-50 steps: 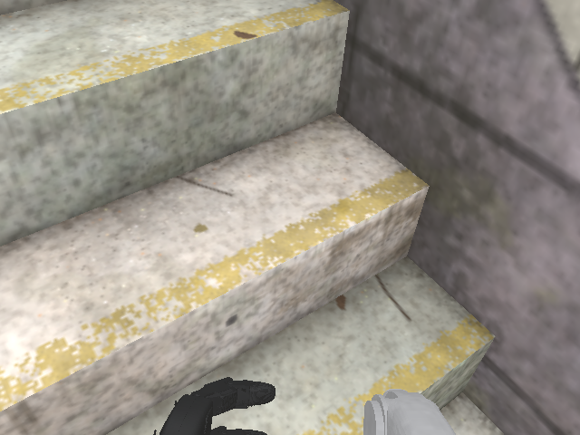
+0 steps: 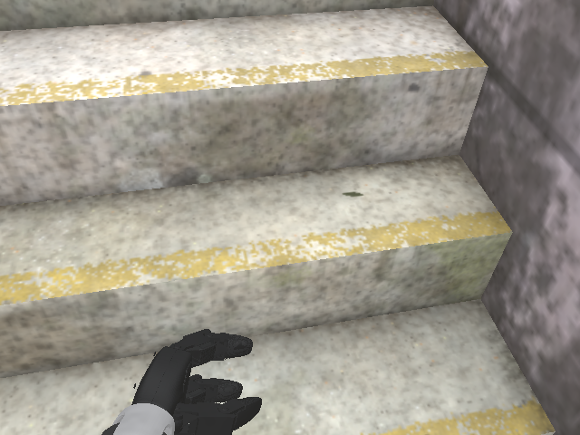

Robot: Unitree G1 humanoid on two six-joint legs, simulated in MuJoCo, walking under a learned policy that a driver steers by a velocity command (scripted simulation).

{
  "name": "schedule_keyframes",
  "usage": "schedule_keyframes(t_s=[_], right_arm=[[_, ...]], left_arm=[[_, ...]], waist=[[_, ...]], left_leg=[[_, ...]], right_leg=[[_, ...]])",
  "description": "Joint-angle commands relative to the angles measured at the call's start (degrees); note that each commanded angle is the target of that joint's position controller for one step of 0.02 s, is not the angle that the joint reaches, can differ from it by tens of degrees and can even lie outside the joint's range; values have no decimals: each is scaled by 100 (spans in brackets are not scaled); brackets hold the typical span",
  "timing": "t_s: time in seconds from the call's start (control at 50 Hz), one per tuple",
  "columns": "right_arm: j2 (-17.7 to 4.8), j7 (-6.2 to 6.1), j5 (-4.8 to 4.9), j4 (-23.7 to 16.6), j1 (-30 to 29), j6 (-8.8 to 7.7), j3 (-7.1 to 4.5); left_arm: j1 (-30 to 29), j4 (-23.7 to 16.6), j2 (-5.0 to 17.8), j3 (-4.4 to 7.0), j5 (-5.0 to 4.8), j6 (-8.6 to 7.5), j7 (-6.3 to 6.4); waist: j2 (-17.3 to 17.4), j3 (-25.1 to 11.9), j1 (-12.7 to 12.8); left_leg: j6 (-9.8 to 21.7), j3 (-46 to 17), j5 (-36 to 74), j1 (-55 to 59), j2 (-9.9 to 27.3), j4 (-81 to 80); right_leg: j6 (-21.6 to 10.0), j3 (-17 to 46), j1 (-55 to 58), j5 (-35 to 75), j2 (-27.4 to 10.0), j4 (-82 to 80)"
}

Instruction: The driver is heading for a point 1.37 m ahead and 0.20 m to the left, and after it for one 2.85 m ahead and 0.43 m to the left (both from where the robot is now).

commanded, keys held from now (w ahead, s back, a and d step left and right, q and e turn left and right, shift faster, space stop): w+q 0.46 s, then w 0.54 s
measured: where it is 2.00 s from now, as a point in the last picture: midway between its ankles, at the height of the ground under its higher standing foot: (118, 31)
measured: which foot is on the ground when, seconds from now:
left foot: down 0.00-0.04, up 0.06-0.54, down 0.56-1.00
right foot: up 0.00-0.00, down 0.02-0.62, up 0.64-1.00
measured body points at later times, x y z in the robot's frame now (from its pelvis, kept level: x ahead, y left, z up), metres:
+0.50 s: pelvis +0.25 -0.01 +0.19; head +0.25 +0.00 +0.64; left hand +0.08 +0.08 +0.04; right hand +0.53 -0.06 +0.11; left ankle +0.36 +0.15 -0.26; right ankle +0.16 -0.13 -0.55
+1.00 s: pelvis +0.47 +0.08 +0.40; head +0.48 +0.07 +0.85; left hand +0.57 +0.32 +0.29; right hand +0.48 -0.12 +0.24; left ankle +0.38 +0.15 -0.34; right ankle +0.64 +0.01 -0.06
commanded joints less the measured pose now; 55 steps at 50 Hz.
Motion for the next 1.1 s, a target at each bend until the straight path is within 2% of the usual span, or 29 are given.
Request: schedule_keyframes(t_s=[0.02,0.04,0.06,0.08,0.1,0.14,0.18,0.26,0.34,0.44,0.48,0.52,0.56,0.58,0.62,0.64,0.66,0.68,0.7,0.74,0.76,0.78,0.82,0.9,0.96,1.0,1.06,1.08,1.1], right_arm=[[-2135,227,229,-632,-924,-224,-563],[-1298,226,-16,-529,-524,-259,-469],[-362,343,-332,-349,233,-168,-250],[-750,423,-140,28,-340,22,-501],[-676,380,35,-131,-753,69,-517],[-469,67,39,-359,-1520,82,-491],[-204,-24,109,-672,-1721,238,-416],[-102,59,259,-1199,-2284,450,-242],[-126,-28,216,-1699,-3283,512,44],[-512,-260,184,-2828,-4998,892,101],[-444,-151,115,-3343,-6211,1166,233],[-234,112,176,-3284,-5561,1171,233],[-293,123,98,-2868,-4274,1027,217],[-603,3,52,-2673,-3582,980,119],[-1418,-235,181,-1979,-1618,1143,-83],[-1962,-262,-23,-1528,-737,1050,-280],[-1883,-569,144,-1724,-1905,756,-580],[-1577,-380,-244,-1154,-779,688,-350],[-1433,-286,-121,-865,-998,503,-415],[-907,-93,50,-709,-1949,363,-277],[-574,-40,-153,-727,-2200,345,-180],[-381,-41,-84,-927,-2575,309,-117],[-511,-122,-127,-1022,-2612,333,-164],[-540,-155,-485,-670,-1494,230,-60],[-990,-29,-510,-645,-955,205,-23],[-1293,194,-100,-828,-1139,328,-54],[-2242,167,256,-901,-1181,-56,-345],[-1703,-670,512,-908,-578,-141,-392],[-1572,-887,498,-1019,-653,-213,-367]], left_arm=[[562,-336,1195,514,-209,-34,-66],[2259,258,1109,546,-31,-59,35],[3310,766,1302,567,49,-65,70],[3637,900,1513,648,96,-43,98],[3008,1140,1668,679,-70,-223,147],[2369,1597,455,472,-98,-347,104],[1707,1788,-575,187,-160,-472,133],[1703,1834,-388,351,170,-766,165],[3477,2528,-220,212,481,-644,53],[4589,2805,-84,137,675,-823,-164],[4601,2798,107,171,409,-741,-422],[4711,2803,867,289,92,-917,-442],[4631,2704,1583,510,-9,-1009,-369],[4598,2607,1523,547,62,-1043,-379],[4529,2379,1267,600,329,-973,-629],[4200,2328,648,646,273,-840,-764],[3694,1523,849,897,-412,-1044,-118],[3888,2391,324,737,-37,-767,-380],[3296,1953,381,802,-28,-833,-390],[2902,1510,-134,612,-236,-788,-202],[3074,1500,11,600,-186,-712,-120],[3216,1538,171,646,-197,-603,-81],[3126,1508,97,561,-186,-502,-196],[1670,665,87,289,-154,-443,-90],[494,-12,670,309,-157,-266,60],[165,-132,687,264,-43,17,-48],[1190,-142,726,397,1,-45,-97],[2532,441,160,368,-218,-419,297],[3440,718,667,541,-298,-506,468]], waist=[[866,-525,1547],[-281,-2092,1616],[-1878,-2352,1464],[-2006,-712,1895],[-1681,561,1438],[-119,538,844],[186,461,369],[-59,549,-10],[-391,884,419],[-407,791,667],[-495,952,804],[-1104,555,246],[-1556,-17,-206],[-1565,-503,-338],[-553,-1472,-829],[699,-1044,-839],[692,-1197,-247],[645,-106,-760],[400,721,-323],[-469,564,503],[-702,416,769],[-388,366,1017],[271,519,1091],[-82,916,799],[242,693,511],[453,673,591],[837,112,1089],[64,-667,1051],[50,-808,1444]], left_leg=[[1183,-91,10948,-703,998,544],[945,-321,9208,-1626,569,2571],[906,-167,3748,-3626,-542,4119],[731,-502,2669,-4662,-754,7633],[787,-92,3015,-5496,-533,8919],[1263,95,3119,-5554,-266,9686],[1573,-104,3036,-5654,-136,9871],[1464,707,2319,-6236,131,9498],[1908,587,1515,-8869,71,12055],[1797,1609,1893,-8429,762,8975],[1594,2267,118,-6629,737,7468],[1366,3007,2,-5153,45,7134],[1271,2727,-70,-4641,-375,5377],[1263,2477,642,-3573,-531,5013],[1613,45,1030,-283,79,3279],[1976,-2054,116,49,863,991],[1918,-2878,-959,-64,1421,431],[1295,-2844,-1547,-1060,1049,507],[1041,-2183,-844,-1246,996,761],[680,-1034,1208,-1481,1030,872],[753,-325,2199,-1536,1000,881],[625,190,2472,-1662,800,711],[1027,730,1855,-1997,643,58],[925,902,258,-1899,702,-483],[1006,1041,863,-1954,837,-1178],[1652,1177,2145,-2875,1267,-2118],[1902,1275,9073,205,1704,-632],[1117,2033,9304,769,1206,665],[705,1893,8744,-155,946,2163]], right_leg=[[113,-27,4100,357,839,-2228],[-711,1882,6507,2029,11,-3006],[-1539,4709,8004,58,-1256,-5151],[-1423,6424,6507,-3521,-1649,-6675],[-1248,5989,5385,-4378,-1656,-6801],[-997,4171,4659,-2291,-1651,-6267],[-599,2935,4610,-354,-1519,-6436],[-194,15,4661,1151,-883,-6863],[-612,688,6313,618,-1532,-7446],[-449,-298,6555,1125,-1376,-8332],[-735,-596,5394,2408,-1533,-9222],[-951,-930,5863,8242,-1668,-8455],[-848,-948,7871,11383,-1876,-7492],[-679,-803,7981,11941,-1734,-6762],[-429,111,5142,8913,-971,-4379],[-51,574,3263,3451,-16,-1835],[259,714,3333,1838,447,1559],[-172,3002,1730,3422,667,2735],[-291,2771,915,3079,786,3440],[-739,2745,517,2696,744,3365],[-743,2413,330,2722,574,3287],[-678,2220,294,2545,439,3153],[-511,1360,145,1583,395,4465],[-974,1089,-965,1740,72,4382],[-402,791,-199,1870,-434,2190],[-100,39,1947,291,-141,430],[255,-648,2175,-568,763,-1242],[-95,-649,4071,-1819,900,-2188],[-366,1133,5129,-1730,258,-2611]])
Keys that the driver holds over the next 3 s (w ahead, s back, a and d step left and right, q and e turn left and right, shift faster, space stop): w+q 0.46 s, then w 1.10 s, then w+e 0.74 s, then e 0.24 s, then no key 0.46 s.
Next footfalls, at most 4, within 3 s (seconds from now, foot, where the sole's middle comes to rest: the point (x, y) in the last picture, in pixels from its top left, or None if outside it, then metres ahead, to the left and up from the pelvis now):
0.02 right None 0.20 -0.13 -0.59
0.56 left None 0.41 0.17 -0.38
1.06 right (264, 227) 0.68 0.02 -0.19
1.58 left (60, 62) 0.88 0.35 0.00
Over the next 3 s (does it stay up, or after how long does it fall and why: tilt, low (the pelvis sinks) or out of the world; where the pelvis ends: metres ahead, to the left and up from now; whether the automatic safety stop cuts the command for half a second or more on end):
stays up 1.33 0.39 0.97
